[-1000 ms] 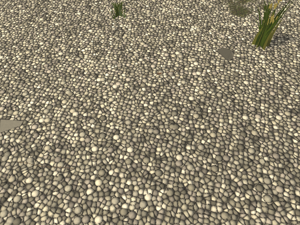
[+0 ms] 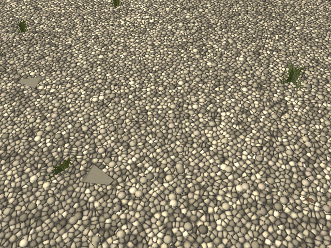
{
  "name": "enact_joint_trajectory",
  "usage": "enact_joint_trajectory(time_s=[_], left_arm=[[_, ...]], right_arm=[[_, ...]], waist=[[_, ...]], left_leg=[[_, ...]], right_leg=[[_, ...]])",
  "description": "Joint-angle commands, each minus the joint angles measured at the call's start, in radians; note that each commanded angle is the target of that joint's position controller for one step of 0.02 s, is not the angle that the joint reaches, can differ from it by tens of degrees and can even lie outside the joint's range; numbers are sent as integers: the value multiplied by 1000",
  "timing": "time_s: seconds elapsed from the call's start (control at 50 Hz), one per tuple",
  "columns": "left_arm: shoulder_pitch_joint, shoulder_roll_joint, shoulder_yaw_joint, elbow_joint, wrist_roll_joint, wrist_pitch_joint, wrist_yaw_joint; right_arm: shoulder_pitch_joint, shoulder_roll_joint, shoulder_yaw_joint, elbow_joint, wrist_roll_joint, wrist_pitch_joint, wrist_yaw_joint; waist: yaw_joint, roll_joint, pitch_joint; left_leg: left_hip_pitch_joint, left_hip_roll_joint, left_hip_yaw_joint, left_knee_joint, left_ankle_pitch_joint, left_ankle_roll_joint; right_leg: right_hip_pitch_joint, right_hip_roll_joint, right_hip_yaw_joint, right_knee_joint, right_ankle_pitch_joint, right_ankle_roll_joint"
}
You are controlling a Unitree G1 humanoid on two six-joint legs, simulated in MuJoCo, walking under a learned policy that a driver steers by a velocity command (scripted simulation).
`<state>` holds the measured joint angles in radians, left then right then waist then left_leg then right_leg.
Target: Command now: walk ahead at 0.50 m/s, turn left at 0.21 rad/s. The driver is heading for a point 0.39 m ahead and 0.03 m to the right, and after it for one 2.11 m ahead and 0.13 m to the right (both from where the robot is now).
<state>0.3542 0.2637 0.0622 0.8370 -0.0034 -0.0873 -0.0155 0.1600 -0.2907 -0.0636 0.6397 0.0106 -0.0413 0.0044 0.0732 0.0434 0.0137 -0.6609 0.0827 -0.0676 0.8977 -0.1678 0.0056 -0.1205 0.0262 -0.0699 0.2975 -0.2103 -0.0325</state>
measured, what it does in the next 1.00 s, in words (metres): walks ahead, turning right: left foot, then right foot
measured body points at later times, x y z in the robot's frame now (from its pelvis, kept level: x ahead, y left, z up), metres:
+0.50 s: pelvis +0.26 +0.06 +0.00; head +0.28 +0.06 +0.45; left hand +0.44 +0.31 -0.11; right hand +0.29 -0.23 -0.11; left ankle +0.23 +0.16 -0.75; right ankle +0.38 -0.12 -0.67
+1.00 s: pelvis +0.53 -0.05 +0.00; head +0.55 -0.06 +0.45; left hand +0.68 +0.19 -0.12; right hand +0.59 -0.35 -0.11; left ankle +0.67 +0.11 -0.66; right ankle +0.49 -0.11 -0.75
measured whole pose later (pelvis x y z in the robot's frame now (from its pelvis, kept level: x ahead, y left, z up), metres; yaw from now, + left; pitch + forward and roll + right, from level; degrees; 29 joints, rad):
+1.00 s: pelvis +0.53 -0.05 +0.00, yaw -15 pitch +1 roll -1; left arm 0.29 0.25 0.05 0.79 0.01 -0.08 -0.02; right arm 0.18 -0.30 -0.06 0.79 0.02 -0.06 0.00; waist 0.03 0.04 0.03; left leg -0.69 0.14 -0.05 1.01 -0.15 -0.01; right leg -0.13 0.09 -0.06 0.29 -0.18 -0.09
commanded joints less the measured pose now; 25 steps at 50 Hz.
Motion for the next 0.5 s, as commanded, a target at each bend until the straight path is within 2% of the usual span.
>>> enact_joint_trajectory(time_s=[0.02, 0.08, 0.12, 0.14, 0.16, 0.18, 0.2, 0.22, 0.24, 0.26, 0.28, 0.3, 0.32, 0.34, 0.38, 0.44, 0.5], left_arm=[[-69, 174, 34, -65, -14, -12, 4], [-7, 197, 37, -35, -24, 1, 2], [10, 209, 40, -18, -30, 13, 4], [8, 217, 41, -12, -32, 19, 6], [-8, 224, 41, -10, -35, 24, 9], [4, 203, 32, -4, -36, 26, 11], [-8, 157, 10, -25, -16, 22, 12], [73, 44, -28, -62, -2, 4, 8], [41, 123, -9, -45, -23, -11, 8], [-28, 172, 9, -71, -45, -16, 5], [-72, 164, 8, -79, -41, -14, 6], [-92, 154, 11, -81, -27, -6, 8], [-74, 146, 16, -74, -24, 9, 8], [-50, 124, 14, -66, -27, 24, 8], [-52, 92, 10, -68, -27, 45, 9], [-115, 80, 11, -91, -21, 52, 9], [-197, 62, 2, -116, -17, 46, -9]], right_arm=[[-86, -13, 10, -74, 2, -24, 15], [-165, -25, 10, -97, 12, -29, 27], [-185, -42, 5, -110, 14, -32, 33], [-167, -54, -1, -108, 12, -33, 35], [-101, -73, -13, -90, 6, -34, 33], [27, -114, -36, -48, -2, -34, 26], [207, -179, -61, -15, -14, -31, 13], [275, -277, -77, -6, -25, -25, 4], [296, -196, -58, -4, -16, -26, 5], [244, -155, -41, 3, -11, -30, 5], [184, -121, -30, 3, -10, -33, 6], [128, -89, -21, 7, -13, -38, 10], [90, -64, -15, 9, -18, -48, 13], [68, -59, -17, 15, -20, -57, 14], [55, -67, -23, 36, -23, -74, 10], [72, -85, -32, 69, -31, -79, -3], [79, -107, -36, 88, -26, -74, -13]], waist=[[-14, -113, 8], [13, -123, 26], [5, -137, 34], [-15, -143, 26], [-64, -141, -10], [-125, -120, -89], [-207, -60, -220], [-172, 197, -343], [-208, 158, -378], [-196, 119, -233], [-165, 76, -159], [-135, 59, -99], [-99, 77, -71], [-77, 83, -59], [-57, 53, -27], [-64, 18, 7], [-89, 9, 31]], left_leg=[[41, 4, 38, -180, 136, -5], [76, -18, 60, -283, 138, 5], [96, -32, 67, -334, 83, 30], [140, -45, 78, -362, 57, 46], [253, -72, 102, -408, 65, 67], [463, -94, 113, -435, 77, 94], [757, 43, -32, -396, 103, 149], [1065, 312, -480, -471, -29, 293], [1040, 333, -612, -551, -115, 308], [931, 300, -456, -564, -87, 267], [808, 252, -332, -587, -34, 237], [700, 215, -252, -626, 2, 221], [617, 188, -186, -667, 41, 206], [562, 180, -144, -702, 61, 204], [510, 180, -62, -748, 139, 208], [527, 173, 44, -766, 218, 196], [539, 150, 146, -775, 233, 167]], right_leg=[[-11, -232, 138, -137, 234, -161], [40, -261, 139, -121, 224, -151], [90, -290, 147, -91, 263, -139], [106, -296, 142, -58, 327, -129], [103, -281, 114, 22, 466, -111], [54, -234, 79, 182, 580, -86], [-129, -187, 46, 446, 416, -45], [-521, -23, 21, 823, -194, 25], [-625, -29, 169, 970, -365, 23], [-692, -74, 175, 1005, -297, 16], [-671, -116, 154, 966, -213, 15], [-642, -140, 151, 917, -151, 21], [-583, -163, 162, 887, -103, 26], [-539, -166, 163, 875, -71, 33], [-537, -164, 171, 849, -21, 48], [-598, -156, 191, 736, 113, 61], [-569, -142, 146, 551, 263, 50]])
Velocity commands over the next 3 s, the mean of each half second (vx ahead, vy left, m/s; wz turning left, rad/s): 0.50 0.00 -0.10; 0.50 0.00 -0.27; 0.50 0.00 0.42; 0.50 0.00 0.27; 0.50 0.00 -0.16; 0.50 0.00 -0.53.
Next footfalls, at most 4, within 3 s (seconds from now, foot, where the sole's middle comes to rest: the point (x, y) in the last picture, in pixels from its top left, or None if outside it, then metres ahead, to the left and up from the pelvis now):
0.20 left None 0.27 0.16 -0.78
0.72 right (218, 238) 0.53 -0.12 -0.78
1.28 left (185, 161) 0.89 0.02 -0.78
1.76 right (225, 118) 1.17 -0.18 -0.78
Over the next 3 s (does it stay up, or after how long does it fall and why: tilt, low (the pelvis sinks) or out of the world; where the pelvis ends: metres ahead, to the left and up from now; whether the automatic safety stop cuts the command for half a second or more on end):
stays up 1.65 -0.08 0.00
